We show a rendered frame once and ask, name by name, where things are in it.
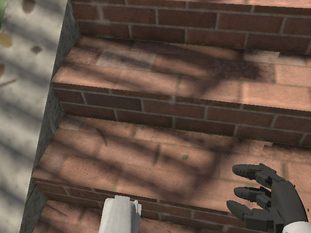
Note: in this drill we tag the robot right forearm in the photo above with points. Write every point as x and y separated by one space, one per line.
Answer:
298 227

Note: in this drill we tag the left robot thigh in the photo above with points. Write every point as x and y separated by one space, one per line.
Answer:
121 215

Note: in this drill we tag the right robot hand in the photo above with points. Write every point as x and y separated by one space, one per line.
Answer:
280 206

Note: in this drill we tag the robot left shin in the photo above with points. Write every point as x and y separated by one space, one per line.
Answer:
106 201

